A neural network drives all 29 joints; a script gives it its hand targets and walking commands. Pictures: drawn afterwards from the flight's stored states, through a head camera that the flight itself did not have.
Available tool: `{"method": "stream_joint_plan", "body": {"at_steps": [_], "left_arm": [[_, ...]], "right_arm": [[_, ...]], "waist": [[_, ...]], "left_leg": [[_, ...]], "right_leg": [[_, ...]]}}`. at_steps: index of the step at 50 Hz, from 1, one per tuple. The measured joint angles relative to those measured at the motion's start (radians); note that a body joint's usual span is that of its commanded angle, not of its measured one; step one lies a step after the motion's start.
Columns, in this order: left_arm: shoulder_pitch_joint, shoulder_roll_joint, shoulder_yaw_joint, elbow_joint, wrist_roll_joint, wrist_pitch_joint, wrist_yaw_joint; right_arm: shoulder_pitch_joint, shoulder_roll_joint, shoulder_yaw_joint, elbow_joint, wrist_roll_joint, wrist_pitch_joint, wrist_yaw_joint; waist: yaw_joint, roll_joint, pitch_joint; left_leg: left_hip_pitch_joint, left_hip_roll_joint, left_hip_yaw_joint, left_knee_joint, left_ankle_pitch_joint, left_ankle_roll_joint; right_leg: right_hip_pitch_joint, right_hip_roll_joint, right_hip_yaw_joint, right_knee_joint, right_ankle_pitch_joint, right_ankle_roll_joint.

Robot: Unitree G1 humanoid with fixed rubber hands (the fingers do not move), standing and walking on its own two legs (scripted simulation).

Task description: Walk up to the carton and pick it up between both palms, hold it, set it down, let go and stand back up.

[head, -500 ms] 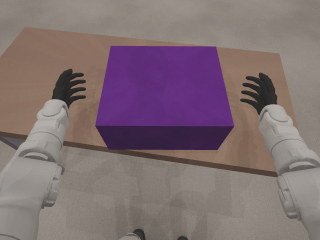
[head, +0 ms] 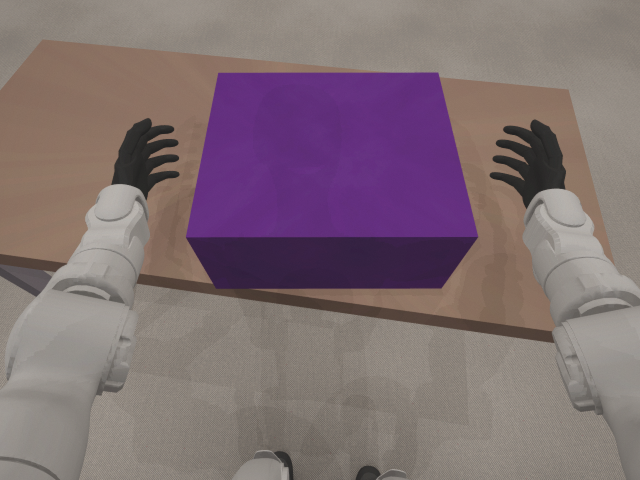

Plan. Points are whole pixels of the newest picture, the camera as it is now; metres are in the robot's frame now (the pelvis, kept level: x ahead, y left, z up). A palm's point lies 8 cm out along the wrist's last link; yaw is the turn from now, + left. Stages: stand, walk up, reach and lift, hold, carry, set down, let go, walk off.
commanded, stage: reach and lift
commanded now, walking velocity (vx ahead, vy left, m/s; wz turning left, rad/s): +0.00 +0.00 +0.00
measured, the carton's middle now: (328, 179) +0.50 +0.04 +0.02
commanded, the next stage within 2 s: none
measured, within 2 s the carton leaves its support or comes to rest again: neither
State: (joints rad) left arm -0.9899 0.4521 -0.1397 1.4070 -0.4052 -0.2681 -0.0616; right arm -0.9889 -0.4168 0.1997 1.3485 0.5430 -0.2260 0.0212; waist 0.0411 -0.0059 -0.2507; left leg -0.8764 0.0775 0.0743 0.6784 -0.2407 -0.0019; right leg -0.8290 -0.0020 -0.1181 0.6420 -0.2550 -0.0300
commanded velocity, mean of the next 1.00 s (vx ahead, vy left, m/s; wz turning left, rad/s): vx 0.00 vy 0.00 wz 0.00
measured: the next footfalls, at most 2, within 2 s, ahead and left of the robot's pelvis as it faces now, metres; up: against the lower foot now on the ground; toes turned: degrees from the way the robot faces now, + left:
none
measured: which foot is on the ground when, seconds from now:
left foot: down 0.00-1.00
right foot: down 0.00-1.00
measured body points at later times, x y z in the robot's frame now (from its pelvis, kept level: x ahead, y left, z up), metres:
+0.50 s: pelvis +0.00 +0.00 -0.01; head +0.11 +0.01 +0.43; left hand +0.45 +0.26 +0.05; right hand +0.49 -0.17 +0.05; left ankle +0.02 +0.12 -0.71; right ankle +0.01 -0.10 -0.71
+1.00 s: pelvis -0.01 +0.00 -0.01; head +0.11 +0.01 +0.43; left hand +0.45 +0.25 +0.03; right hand +0.48 -0.17 +0.05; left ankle +0.02 +0.12 -0.71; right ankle +0.01 -0.10 -0.71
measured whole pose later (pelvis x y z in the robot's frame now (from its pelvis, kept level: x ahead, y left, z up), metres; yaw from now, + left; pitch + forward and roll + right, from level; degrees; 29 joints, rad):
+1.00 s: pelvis -0.01 +0.00 -0.01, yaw +0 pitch +28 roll -1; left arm -1.01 0.33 -0.09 1.44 -0.36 -0.33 0.01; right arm -1.03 -0.28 0.05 1.35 0.34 -0.24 -0.03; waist 0.04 -0.01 -0.26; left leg -0.96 0.07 0.07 0.72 -0.24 0.00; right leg -0.91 -0.01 -0.11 0.69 -0.26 -0.03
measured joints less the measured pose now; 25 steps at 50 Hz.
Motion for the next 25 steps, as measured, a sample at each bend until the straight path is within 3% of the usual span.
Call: {"method": "stream_joint_plan", "body": {"at_steps": [10,21,25], "left_arm": [[-0.014,-0.025,-0.04,0.019,-0.039,-0.024,0.011],[-0.035,-0.067,0.022,0.008,0.018,-0.031,0.038],[-0.024,-0.075,0.047,0.006,0.048,-0.035,0.041]], "right_arm": [[-0.005,0.051,-0.03,-0.038,-0.048,0.011,0.006],[-0.033,0.139,-0.13,-0.045,-0.168,0.01,-0.062],[-0.028,0.137,-0.131,-0.028,-0.168,-0.006,-0.071]], "waist": [[-0.002,-0.011,0.005],[-0.011,-0.008,-0.017],[-0.014,-0.005,-0.019]], "left_leg": [[-0.064,-0.006,-0.001,0.021,0.014,0.0],[-0.115,-0.008,-0.023,0.058,0.0,-0.005],[-0.088,-0.005,-0.021,0.056,-0.01,-0.005]], "right_leg": [[-0.076,-0.01,-0.001,0.051,-0.005,-0.007],[-0.115,-0.013,-0.02,0.081,-0.023,-0.01],[-0.084,-0.009,-0.018,0.066,-0.024,-0.007]]}}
